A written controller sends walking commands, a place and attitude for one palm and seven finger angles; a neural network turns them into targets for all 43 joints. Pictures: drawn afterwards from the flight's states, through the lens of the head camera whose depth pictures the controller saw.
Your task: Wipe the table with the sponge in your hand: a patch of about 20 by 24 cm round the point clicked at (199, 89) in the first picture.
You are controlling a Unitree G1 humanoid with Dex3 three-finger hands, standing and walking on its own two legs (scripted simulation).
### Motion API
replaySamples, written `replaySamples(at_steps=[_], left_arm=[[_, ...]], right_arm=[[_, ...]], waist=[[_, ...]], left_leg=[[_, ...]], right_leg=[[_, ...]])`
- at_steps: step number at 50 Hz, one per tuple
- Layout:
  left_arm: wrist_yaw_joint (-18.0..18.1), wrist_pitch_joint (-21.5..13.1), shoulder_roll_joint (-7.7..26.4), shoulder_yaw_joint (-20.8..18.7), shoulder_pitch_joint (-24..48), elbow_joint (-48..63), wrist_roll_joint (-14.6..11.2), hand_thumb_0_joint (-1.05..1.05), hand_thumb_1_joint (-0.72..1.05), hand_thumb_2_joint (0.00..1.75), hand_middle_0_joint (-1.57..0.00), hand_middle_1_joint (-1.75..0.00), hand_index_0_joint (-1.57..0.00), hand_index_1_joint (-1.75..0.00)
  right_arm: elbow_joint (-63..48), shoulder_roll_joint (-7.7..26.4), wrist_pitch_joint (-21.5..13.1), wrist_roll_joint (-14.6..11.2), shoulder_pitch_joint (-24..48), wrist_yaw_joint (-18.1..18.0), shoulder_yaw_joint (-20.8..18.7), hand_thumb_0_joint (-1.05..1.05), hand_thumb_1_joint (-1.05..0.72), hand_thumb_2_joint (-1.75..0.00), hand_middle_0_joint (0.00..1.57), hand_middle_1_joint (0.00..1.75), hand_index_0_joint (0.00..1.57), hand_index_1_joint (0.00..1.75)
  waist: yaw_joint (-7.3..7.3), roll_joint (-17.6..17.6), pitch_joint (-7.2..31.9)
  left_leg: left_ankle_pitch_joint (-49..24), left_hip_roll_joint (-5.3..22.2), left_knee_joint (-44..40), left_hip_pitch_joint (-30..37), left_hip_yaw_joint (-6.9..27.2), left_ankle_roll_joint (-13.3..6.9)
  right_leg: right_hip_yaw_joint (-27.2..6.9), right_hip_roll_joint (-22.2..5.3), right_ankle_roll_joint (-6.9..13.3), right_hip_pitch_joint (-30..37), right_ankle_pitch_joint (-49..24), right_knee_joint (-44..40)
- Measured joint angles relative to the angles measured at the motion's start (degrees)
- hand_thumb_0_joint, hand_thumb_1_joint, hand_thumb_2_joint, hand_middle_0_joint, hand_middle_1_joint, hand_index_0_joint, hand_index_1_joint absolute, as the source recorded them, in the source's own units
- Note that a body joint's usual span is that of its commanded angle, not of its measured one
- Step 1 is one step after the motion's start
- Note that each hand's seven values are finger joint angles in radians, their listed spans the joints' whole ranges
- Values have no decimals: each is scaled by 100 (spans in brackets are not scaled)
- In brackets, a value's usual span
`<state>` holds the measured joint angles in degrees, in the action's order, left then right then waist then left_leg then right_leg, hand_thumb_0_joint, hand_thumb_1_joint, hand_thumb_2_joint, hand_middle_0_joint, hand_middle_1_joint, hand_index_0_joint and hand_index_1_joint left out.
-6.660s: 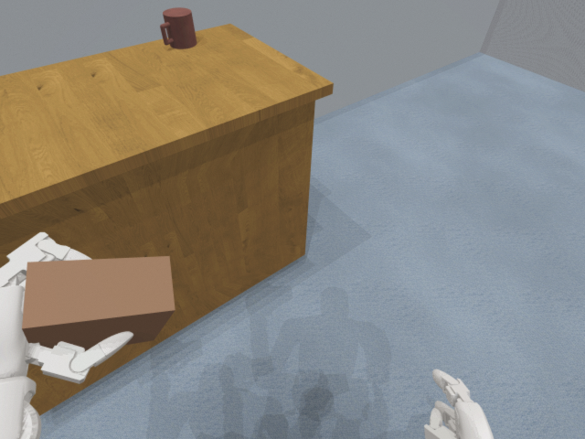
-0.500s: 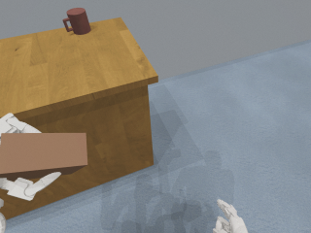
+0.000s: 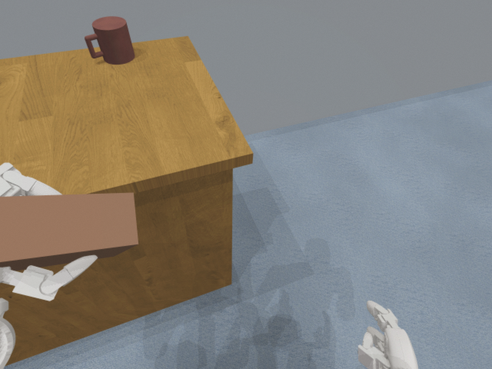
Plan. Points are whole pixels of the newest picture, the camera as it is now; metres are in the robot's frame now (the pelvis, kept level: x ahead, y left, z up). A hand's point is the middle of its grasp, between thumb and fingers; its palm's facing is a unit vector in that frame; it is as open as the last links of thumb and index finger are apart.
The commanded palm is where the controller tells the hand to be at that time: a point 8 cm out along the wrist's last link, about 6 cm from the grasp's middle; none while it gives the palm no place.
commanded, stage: take the last steps up to it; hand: left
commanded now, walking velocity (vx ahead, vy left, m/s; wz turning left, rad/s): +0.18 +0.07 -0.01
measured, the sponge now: (87, 231) +0.24 +0.21 +0.16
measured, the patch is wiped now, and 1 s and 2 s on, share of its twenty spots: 0.00 0.00 0.00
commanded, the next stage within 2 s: come to a stop and stand still in 0.16 s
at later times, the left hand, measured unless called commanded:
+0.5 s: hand (91, 186) +0.30 +0.23 +0.17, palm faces +0.36 -0.82 -0.44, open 9.9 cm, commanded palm +0.24 +0.28 +0.18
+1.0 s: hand (108, 214) +0.26 +0.19 +0.17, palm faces +0.35 -0.84 -0.41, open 9.9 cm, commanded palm +0.21 +0.24 +0.18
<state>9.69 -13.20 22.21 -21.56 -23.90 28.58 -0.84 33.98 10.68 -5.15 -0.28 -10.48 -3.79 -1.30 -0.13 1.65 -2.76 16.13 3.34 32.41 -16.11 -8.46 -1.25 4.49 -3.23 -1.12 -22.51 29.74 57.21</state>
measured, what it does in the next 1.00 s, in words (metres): steps on the spot: right foot, then left foot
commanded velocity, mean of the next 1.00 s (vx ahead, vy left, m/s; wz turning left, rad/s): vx -0.02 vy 0.00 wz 0.00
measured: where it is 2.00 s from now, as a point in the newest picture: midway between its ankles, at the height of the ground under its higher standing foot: outside the picture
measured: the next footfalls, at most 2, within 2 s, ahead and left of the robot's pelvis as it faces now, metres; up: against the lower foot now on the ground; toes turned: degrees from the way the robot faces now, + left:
right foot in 0.18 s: +0.11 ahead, -0.13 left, +0.00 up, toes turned -9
left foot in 0.48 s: +0.09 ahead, +0.09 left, +0.00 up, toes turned +1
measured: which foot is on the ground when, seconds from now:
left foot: down 0.00-0.20, up 0.22-0.46, down 0.48-1.00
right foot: up 0.00-0.16, down 0.18-0.50, up 0.52-0.74, down 0.76-1.00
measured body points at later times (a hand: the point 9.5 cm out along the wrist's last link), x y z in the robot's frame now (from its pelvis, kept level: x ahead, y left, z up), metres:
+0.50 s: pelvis +0.08 +0.00 +0.00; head +0.13 +0.00 +0.44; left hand +0.27 +0.27 +0.19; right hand +0.26 -0.26 -0.08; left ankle +0.11 +0.11 -0.73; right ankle +0.08 -0.12 -0.73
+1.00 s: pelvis +0.05 -0.03 +0.00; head +0.06 -0.04 +0.45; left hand +0.24 +0.23 +0.19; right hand +0.20 -0.27 -0.10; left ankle +0.05 +0.09 -0.72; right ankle +0.07 -0.11 -0.73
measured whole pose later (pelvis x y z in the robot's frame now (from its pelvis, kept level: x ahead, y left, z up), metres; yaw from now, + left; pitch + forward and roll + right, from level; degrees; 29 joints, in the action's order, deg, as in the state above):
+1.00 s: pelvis +0.05 -0.03 +0.00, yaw -1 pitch -1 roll +0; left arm 8.5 -8.4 19.8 -18.2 -29.4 29.6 -2.4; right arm 35.9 12.3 -2.6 -0.2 -12.3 -4.1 1.7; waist -0.3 -1.5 -1.9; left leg 20.3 2.1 37.1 -17.0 -1.8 1.5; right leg 7.3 0.8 3.9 -15.8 14.2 30.4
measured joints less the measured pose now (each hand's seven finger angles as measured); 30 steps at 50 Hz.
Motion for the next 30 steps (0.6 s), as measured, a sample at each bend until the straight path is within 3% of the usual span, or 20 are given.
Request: replaySamples(at_steps=[4,8,10,12,14,16,21,24,27,30], left_arm=[[-60,17,-51,42,-270,194,-54,0,-48,100,-78,-133,-78,-133],[-96,13,9,77,-448,211,-60,0,-48,100,-78,-133,-78,-133],[-99,19,46,67,-374,134,-25,0,-48,100,-78,-133,-78,-133],[-117,28,-81,144,-215,-40,-31,0,-48,100,-78,-133,-78,-133],[-124,72,-208,185,-158,-141,-58,0,-48,100,-78,-133,-78,-133],[-111,70,-305,176,-238,-144,-48,0,-48,100,-78,-133,-78,-133],[-44,55,-263,172,-533,219,-6,0,-48,100,-78,-133,-78,-133],[-10,63,-146,156,-628,526,-16,0,-48,100,-78,-133,-78,-133],[-17,40,86,58,-453,506,-29,0,-48,100,-78,-133,-78,-133],[-40,64,158,-30,-269,386,-7,0,-48,100,-78,-133,-78,-133]], right_arm=[[-8,-270,-80,4,-49,111,249,1,-90,-90,20,30,20,30],[12,-376,-78,10,-155,105,395,1,-90,-90,21,30,20,30],[56,-333,-23,5,-161,82,408,1,-90,-90,21,30,20,30],[238,-190,69,6,-59,83,351,1,-90,-90,21,30,20,30],[386,-46,176,-5,35,99,294,1,-90,-90,21,30,20,30],[422,87,244,5,103,86,259,1,-90,-90,21,30,20,30],[140,313,242,42,143,-16,109,1,-90,-90,21,30,20,30],[-89,435,237,37,123,-73,-7,1,-90,-90,20,30,20,30],[-138,264,232,24,150,-100,-88,1,-91,-90,20,30,20,30],[-206,72,103,69,148,17,-1,1,-91,-90,20,30,19,30]], waist=[[17,-170,25],[78,-324,-14],[101,-397,-36],[105,-502,-80],[121,-440,-125],[97,-349,-178],[-7,-114,-290],[-33,-133,-302],[49,102,-274],[66,64,-267]], left_leg=[[10,125,-230,196,3,84],[246,202,-47,288,46,223],[531,243,444,148,113,241],[993,158,1432,-219,350,223],[1137,-31,2459,-613,483,259],[1048,-96,2775,-837,480,307],[458,-81,1208,-650,335,348],[-463,-53,53,-220,299,298],[-124,-123,45,-127,159,64],[-189,-37,-134,-63,193,36]], right_leg=[[177,-36,-61,-201,-518,-655],[397,18,-72,213,-1043,-2037],[445,55,147,381,-1496,-2351],[507,44,317,351,-1328,-2097],[471,-28,338,423,-1196,-2103],[423,-75,277,554,-1247,-2295],[365,-142,198,764,-1329,-2593],[370,-89,97,769,-1155,-2370],[90,-83,-12,612,-644,-1882],[-60,157,-29,443,-260,-1363]])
